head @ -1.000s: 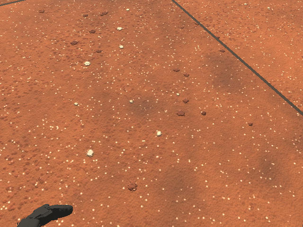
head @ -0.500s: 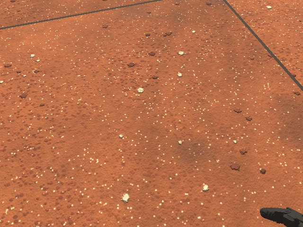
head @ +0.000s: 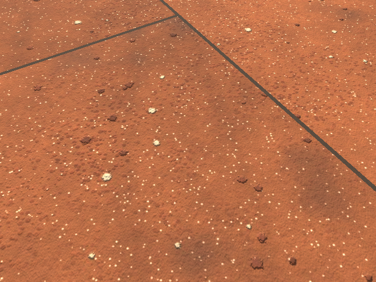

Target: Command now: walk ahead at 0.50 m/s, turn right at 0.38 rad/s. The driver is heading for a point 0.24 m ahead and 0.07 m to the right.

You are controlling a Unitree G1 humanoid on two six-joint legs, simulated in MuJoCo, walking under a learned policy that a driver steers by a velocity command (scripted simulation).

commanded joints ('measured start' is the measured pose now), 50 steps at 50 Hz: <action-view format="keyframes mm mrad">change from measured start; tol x16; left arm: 1 -130 58 10 -112 -2 -14 -16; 9 278 197 61 -65 27 -2 4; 17 -29 102 31 -50 46 -8 13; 50 41 69 17 214 21 60 62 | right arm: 1 12 -165 -44 -25 10 2 -9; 8 175 -35 22 -27 -21 9 -10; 12 -77 -133 -11 -35 14 27 -25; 50 -191 -66 -2 171 1 79 -44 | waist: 1 -14 84 65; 6 152 100 -131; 8 93 -212 -474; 9 174 -45 -513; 13 55 -10 -143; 25 38 -34 -80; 29 106 193 -57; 50 69 45 -34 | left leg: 1 17 317 -61 -42 316 129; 6 -33 236 17 461 856 20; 7 -311 161 32 789 405 -38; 8 -600 11 -91 1106 -474 -88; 9 -596 54 -234 1159 -456 -78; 26 -181 145 -162 234 183 -63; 50 -184 111 -150 245 259 -28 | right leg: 1 -28 8 -16 -56 -26 -26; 5 250 122 -109 -147 -128 -85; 6 461 129 -92 -198 49 -111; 8 1099 -344 550 -125 688 -408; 15 373 -118 101 -362 398 -268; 28 324 83 12 -284 -376 -55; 50 503 60 -13 -244 -87 -26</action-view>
